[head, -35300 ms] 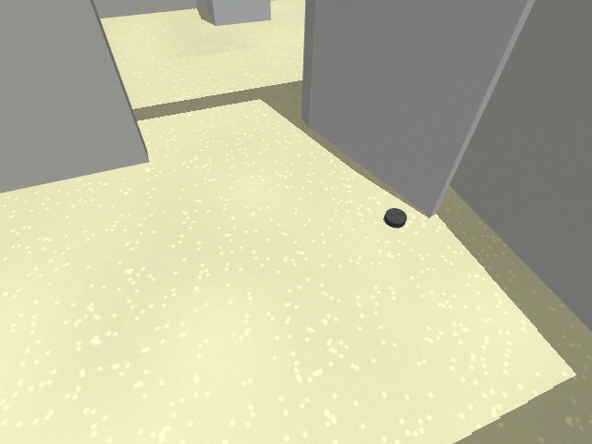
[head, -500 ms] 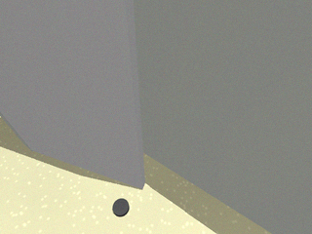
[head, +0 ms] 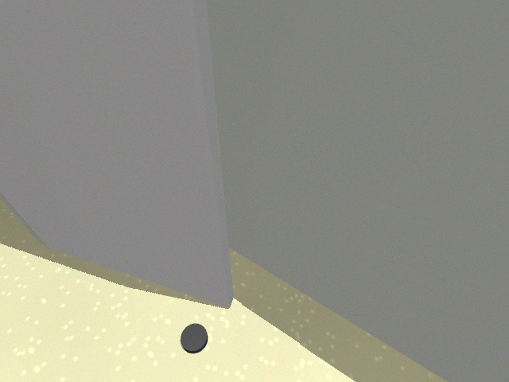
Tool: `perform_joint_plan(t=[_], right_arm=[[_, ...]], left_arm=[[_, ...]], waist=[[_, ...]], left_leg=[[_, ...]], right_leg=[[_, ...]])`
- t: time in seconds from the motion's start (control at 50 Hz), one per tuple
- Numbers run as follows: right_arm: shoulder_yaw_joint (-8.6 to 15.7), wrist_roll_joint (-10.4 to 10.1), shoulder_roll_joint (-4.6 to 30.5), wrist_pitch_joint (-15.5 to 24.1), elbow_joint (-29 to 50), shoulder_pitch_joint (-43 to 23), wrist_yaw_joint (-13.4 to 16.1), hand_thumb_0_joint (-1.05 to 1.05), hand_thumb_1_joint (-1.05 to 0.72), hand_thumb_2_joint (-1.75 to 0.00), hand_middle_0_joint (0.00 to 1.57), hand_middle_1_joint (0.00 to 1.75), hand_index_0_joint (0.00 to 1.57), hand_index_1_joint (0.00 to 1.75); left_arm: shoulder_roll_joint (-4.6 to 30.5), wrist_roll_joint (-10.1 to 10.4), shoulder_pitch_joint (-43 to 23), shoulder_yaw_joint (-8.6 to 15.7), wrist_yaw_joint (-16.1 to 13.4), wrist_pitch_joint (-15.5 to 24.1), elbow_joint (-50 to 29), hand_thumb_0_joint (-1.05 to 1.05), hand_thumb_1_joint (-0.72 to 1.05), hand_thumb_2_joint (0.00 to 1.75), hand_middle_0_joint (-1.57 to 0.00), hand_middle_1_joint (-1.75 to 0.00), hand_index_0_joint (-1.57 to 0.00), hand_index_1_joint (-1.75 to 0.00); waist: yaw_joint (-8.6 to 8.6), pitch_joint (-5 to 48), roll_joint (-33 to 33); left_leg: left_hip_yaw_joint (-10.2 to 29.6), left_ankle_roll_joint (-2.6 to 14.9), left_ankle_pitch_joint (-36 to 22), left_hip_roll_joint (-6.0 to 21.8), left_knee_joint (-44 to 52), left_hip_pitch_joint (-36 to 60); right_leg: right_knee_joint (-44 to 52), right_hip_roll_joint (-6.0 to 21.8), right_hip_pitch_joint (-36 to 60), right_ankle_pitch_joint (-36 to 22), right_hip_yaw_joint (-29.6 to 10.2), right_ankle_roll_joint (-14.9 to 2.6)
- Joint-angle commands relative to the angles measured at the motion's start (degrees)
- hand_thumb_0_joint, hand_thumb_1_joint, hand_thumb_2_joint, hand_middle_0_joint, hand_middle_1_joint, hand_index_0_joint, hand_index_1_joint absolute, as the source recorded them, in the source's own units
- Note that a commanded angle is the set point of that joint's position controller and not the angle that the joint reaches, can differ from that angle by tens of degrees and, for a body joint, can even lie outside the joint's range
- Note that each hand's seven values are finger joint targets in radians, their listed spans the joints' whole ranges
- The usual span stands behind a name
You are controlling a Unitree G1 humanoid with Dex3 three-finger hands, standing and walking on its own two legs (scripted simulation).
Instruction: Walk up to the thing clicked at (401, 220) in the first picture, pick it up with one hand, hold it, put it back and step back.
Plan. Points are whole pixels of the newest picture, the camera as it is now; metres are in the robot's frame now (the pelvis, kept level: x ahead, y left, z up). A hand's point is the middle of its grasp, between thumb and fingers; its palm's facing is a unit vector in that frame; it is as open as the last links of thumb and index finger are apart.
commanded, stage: stand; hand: left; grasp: from above
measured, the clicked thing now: (194, 338) +0.44 +0.23 -0.76
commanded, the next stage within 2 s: step back in 1.16 s
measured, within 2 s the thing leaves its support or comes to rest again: neither
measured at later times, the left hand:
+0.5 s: hand out of the picture +0.03 +0.20 -0.17, palm faces +0.00 -0.97 -0.24, open 7.4 cm
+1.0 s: hand out of the picture +0.03 +0.21 -0.18, palm faces +0.00 -0.97 -0.26, open 7.4 cm
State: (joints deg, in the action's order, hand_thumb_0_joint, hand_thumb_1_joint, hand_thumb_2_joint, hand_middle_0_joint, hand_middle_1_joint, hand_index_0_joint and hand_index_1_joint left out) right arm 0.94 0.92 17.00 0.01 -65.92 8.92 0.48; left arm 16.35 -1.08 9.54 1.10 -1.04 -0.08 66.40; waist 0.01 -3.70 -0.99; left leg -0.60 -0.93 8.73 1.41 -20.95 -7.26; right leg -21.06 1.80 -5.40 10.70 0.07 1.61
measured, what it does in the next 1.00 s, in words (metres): stands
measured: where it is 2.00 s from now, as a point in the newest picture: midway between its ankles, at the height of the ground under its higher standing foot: outside the picture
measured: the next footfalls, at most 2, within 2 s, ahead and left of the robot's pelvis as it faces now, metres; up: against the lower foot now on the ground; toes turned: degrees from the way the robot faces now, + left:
left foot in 1.76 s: -0.08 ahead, +0.12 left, +0.00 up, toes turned +1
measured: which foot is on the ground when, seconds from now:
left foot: down 0.00-1.00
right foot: down 0.00-1.00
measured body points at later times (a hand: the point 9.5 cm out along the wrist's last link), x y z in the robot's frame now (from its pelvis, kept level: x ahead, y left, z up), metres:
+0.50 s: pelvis +0.01 +0.00 +0.00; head +0.01 +0.00 +0.45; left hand +0.03 +0.25 -0.15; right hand +0.03 -0.25 -0.16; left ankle +0.04 +0.13 -0.75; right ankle +0.01 -0.14 -0.75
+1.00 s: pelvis +0.01 +0.01 +0.00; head +0.02 +0.01 +0.45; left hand +0.03 +0.26 -0.16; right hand +0.03 -0.25 -0.16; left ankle +0.04 +0.13 -0.75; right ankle +0.01 -0.14 -0.75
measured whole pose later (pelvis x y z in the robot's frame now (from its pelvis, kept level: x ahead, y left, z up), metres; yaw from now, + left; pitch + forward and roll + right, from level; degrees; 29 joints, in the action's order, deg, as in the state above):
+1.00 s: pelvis +0.01 +0.01 +0.00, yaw +0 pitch -4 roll +0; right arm 1.4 1.1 13.0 0.1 -66.5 12.0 1.2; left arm 12.6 -1.3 12.6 1.4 -1.6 -0.2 66.6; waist -0.4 -3.8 -0.2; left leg -1.3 -0.4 10.7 1.1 -22.4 -8.2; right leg -21.8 2.2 -6.3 12.1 -0.6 2.1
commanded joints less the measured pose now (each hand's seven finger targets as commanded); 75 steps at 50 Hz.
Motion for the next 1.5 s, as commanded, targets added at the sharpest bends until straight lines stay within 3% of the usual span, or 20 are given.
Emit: perform_joint_plan(t=[0.0, 0.16, 0.28, 0.4, 0.52, 0.6, 0.68, 0.88, 0.94, 1.12, 1.14, 1.2, 1.3, 1.34, 1.36, 1.38, 1.4, 1.42, 1.44, 1.48], right_arm=[[1.2, -0.1, 8.8, 0.9, 2.9, -1.6, 0.6, 0.0, -0.9, -0.9, 0.2, 0.3, 0.2, 0.3], [0.8, 0.0, 7.6, 0.7, 1.8, -0.9, 0.8, 0.0, -0.9, -0.9, 0.2, 0.3, 0.2, 0.3], [0.7, 0.0, 5.9, 0.3, 1.0, 0.5, 0.9, 0.0, -0.9, -0.9, 0.2, 0.3, 0.2, 0.3], [0.4, 0.0, 4.2, 0.7, 0.4, 1.4, 1.0, 0.0, -0.9, -0.9, 0.2, 0.3, 0.2, 0.3], [0.3, 0.0, 2.3, 0.5, -0.2, 2.8, 1.2, 0.0, -0.9, -0.9, 0.2, 0.3, 0.2, 0.3], [0.7, 0.1, 3.1, 0.6, 0.0, 2.8, 1.3, 0.0, -0.9, -0.9, 0.2, 0.3, 0.2, 0.3], [1.0, 0.2, 3.7, 0.5, 0.1, 3.8, 1.4, 0.0, -0.9, -0.9, 0.2, 0.3, 0.2, 0.3], [1.7, 0.3, 4.2, 0.6, 1.6, 3.8, 1.3, 0.0, -0.9, -0.9, 0.2, 0.3, 0.2, 0.3], [1.8, 0.2, 4.3, 0.9, 2.1, 3.1, 1.2, 0.0, -0.9, -0.9, 0.2, 0.3, 0.2, 0.3], [2.0, 0.1, 6.4, 1.1, 3.2, 2.0, 1.0, 0.0, -0.9, -0.9, 0.2, 0.3, 0.2, 0.3], [3.9, -0.4, 15.8, 0.4, 5.4, -3.0, 0.7, 0.0, -0.9, -0.9, 0.2, 0.3, 0.2, 0.3], [4.2, -1.1, 15.9, 0.0, 7.2, -2.7, 0.5, 0.0, -0.9, -0.9, 0.2, 0.3, 0.2, 0.3], [5.2, -1.0, 17.2, -1.2, 11.1, -6.2, 0.3, 0.0, -0.9, -0.9, 0.2, 0.3, 0.2, 0.3], [5.1, -1.0, 16.6, -1.8, 12.9, -8.0, 0.2, 0.0, -0.9, -0.9, 0.2, 0.3, 0.2, 0.3], [5.0, -1.1, 15.9, -2.2, 13.7, -8.6, 0.1, 0.0, -0.9, -0.9, 0.2, 0.3, 0.2, 0.3], [4.7, -1.3, 14.4, -2.7, 14.2, -8.8, 0.1, 0.0, -0.9, -0.9, 0.2, 0.3, 0.2, 0.3], [4.0, -1.2, 12.2, -3.1, 14.7, -8.7, 0.2, 0.0, -0.9, -0.9, 0.2, 0.3, 0.2, 0.3], [4.2, -0.4, 12.6, -3.7, 14.9, -6.3, 0.5, 0.0, -0.9, -0.9, 0.2, 0.3, 0.2, 0.3], [4.7, -0.3, 14.3, -3.8, 14.1, -4.0, 0.4, 0.0, -0.9, -0.9, 0.2, 0.3, 0.2, 0.3], [4.8, -1.7, 15.2, -3.7, 12.6, -0.3, -0.1, 0.0, -0.9, -0.9, 0.2, 0.3, 0.2, 0.3]], left_arm=[[9.5, 0.1, -1.7, 1.7, -0.5, 0.9, -2.9, 0.0, 0.9, 0.9, -0.2, -0.3, -0.2, -0.3], [7.3, 0.1, 0.6, 1.4, -0.5, 0.5, -1.8, 0.0, 0.9, 0.9, -0.2, -0.3, -0.2, -0.3], [5.8, 0.0, 0.9, 1.1, -0.6, 0.2, -1.3, 0.0, 0.9, 0.9, -0.2, -0.3, -0.2, -0.3], [4.3, 0.0, 2.2, 1.2, -0.7, 0.4, -0.9, 0.0, 0.9, 0.9, -0.2, -0.3, -0.2, -0.3], [2.2, 0.0, 3.8, 0.9, -0.8, 0.1, -0.1, 0.0, 0.9, 0.9, -0.2, -0.3, -0.2, -0.3], [2.7, -0.1, 3.7, 1.1, -1.0, 0.3, -0.6, 0.0, 0.9, 0.9, -0.2, -0.3, -0.2, -0.3], [3.1, -0.2, 4.4, 1.4, -0.9, 0.0, -0.5, 0.0, 0.9, 0.9, -0.2, -0.3, -0.2, -0.3], [4.2, -0.3, 3.5, 1.9, -0.9, 0.4, -2.1, 0.0, 0.9, 0.9, -0.2, -0.3, -0.2, -0.3], [4.8, -0.3, 3.9, 2.0, -0.9, 0.7, -2.6, 0.0, 0.9, 0.9, -0.2, -0.3, -0.2, -0.3], [6.5, -0.1, 2.6, 2.0, -0.7, 1.0, -3.8, 0.0, 0.9, 0.9, -0.2, -0.3, -0.2, -0.3], [15.9, 1.5, -2.4, 4.7, -0.6, 0.8, -7.2, 0.0, 0.9, 0.9, -0.2, -0.3, -0.2, -0.3], [13.8, 1.7, -1.4, 4.6, -0.8, 0.5, -8.5, 0.0, 0.9, 0.9, -0.2, -0.3, -0.2, -0.3], [13.0, 0.8, 1.6, 4.4, -0.2, -0.9, -10.0, 0.0, 0.9, 0.9, -0.2, -0.3, -0.2, -0.3], [13.4, 0.5, 3.5, 4.7, 0.0, -1.0, -10.3, 0.0, 0.9, 0.9, -0.2, -0.3, -0.2, -0.3], [14.5, 0.2, 3.8, 5.0, 0.0, -0.9, -10.5, 0.0, 0.9, 0.9, -0.2, -0.3, -0.2, -0.3], [17.2, -0.1, 2.6, 5.6, 0.1, -0.7, -11.4, 0.0, 0.9, 0.9, -0.2, -0.3, -0.2, -0.3], [22.0, -0.4, 0.4, 6.7, 0.1, -0.4, -12.6, 0.0, 0.9, 0.9, -0.2, -0.3, -0.2, -0.3], [24.2, -1.3, -1.9, 7.1, -0.2, 0.1, -14.9, 0.0, 0.9, 0.9, -0.2, -0.3, -0.2, -0.3], [23.7, -1.4, -3.6, 7.2, -0.4, 0.2, -15.9, 0.0, 0.9, 0.9, -0.2, -0.3, -0.2, -0.3], [19.5, -1.2, -9.0, 6.3, -0.7, 0.1, -17.9, 0.0, 0.9, 0.9, -0.2, -0.3, -0.2, -0.3]], waist=[[-0.17, 1.6, 1.7], [0.33, 0.9, 0.6], [0.01, -0.6, 1.1], [0.12, 1.8, 0.5], [0.05, 1.1, 1.1], [0.23, 0.6, 1.4], [0.09, -2.2, 0.6], [-0.46, -1.2, 0.6], [-0.06, 0.7, 1.3], [-0.24, 0.5, 1.3], [-0.49, -3.9, 0.7], [-0.64, 2.2, -2.3], [0.45, 8.3, -8.1], [1.55, 9.1, -7.6], [1.96, 8.9, -4.5], [2.18, 6.8, 4.4], [2.68, 3.9, 14.8], [2.43, 3.6, 14.1], [1.32, 2.9, 13.0], [-1.65, 2.4, 8.9]], left_leg=[[5.1, 2.14, 1.4, 4.5, 4.5, 0.5], [4.7, 1.97, 0.5, 4.4, 4.7, 0.4], [4.5, 1.79, 3.6, 3.9, 5.3, -1.4], [4.2, 2.06, -1.8, 4.2, 4.3, 0.1], [3.8, 1.94, -2.4, 3.9, 4.2, 0.5], [3.9, 2.14, -3.7, 4.0, 3.6, 0.4], [4.5, 1.94, 3.1, 3.8, 5.2, -2.5], [4.6, 2.29, 4.9, 4.1, 4.4, -2.5], [4.5, 2.31, 0.9, 4.2, 3.6, -0.4], [4.8, 2.45, 0.4, 4.5, 3.5, -1.1], [6.9, 3.15, -11.1, 5.4, -0.9, -4.4], [7.7, 6.5, -16.8, 8.3, -1.2, -3.1], [9.5, 11.58, -12.5, 12.3, -3.6, -6.8], [8.5, 10.99, -8.8, 11.2, -7.5, -9.6], [7.1, 9.4, -5.3, 8.4, -12.3, -11.6], [2.9, 5.27, 3.7, 1.2, -21.9, -13.5], [0.9, 2.83, 20.4, -7.9, -34.9, -18.1], [7.7, 2.76, 28.1, -8.1, -44.0, -18.7], [8.9, 2.88, 26.6, -6.9, -47.8, -18.1], [10.5, 2.2, 20.1, -7.5, -51.6, -18.7]], right_leg=[[5.8, 4.6, -3.1, -0.1, -4.7, -2.31], [5.6, 4.2, -3.2, -2.2, -4.3, -2.17], [5.7, 3.6, -4.2, 1.2, -3.9, -2.08], [4.5, 4.0, -2.2, -4.3, -3.8, -2.05], [4.2, 3.7, -3.2, -3.7, -3.3, -2.04], [4.3, 3.8, -3.4, -4.4, -3.2, -1.81], [4.3, 3.4, -4.4, -0.3, -3.1, -1.84], [4.1, 3.6, -4.7, 1.3, -3.5, -2.04], [3.8, 4.0, -4.3, -0.9, -3.9, -2.14], [3.9, 4.2, -3.7, -1.1, -3.7, -2.13], [-0.8, 3.6, -9.0, -10.0, -4.7, -2.46], [-8.0, 1.5, -7.0, -9.1, -1.3, -3.0], [-20.2, -0.5, -6.2, 2.8, -0.2, -4.22], [-19.0, 0.1, -5.3, 1.3, -1.0, -5.07], [-15.3, 2.4, -5.2, -2.2, -4.0, -6.39], [-4.0, 8.9, -8.1, -8.0, -12.3, -9.58], [3.4, 17.2, -10.4, -12.3, -24.2, -14.58], [3.9, 21.4, -13.4, -12.3, -29.4, -18.76], [3.3, 21.2, -15.8, -10.6, -28.8, -19.23], [1.0, 14.2, -14.1, -11.5, -17.1, -15.53]])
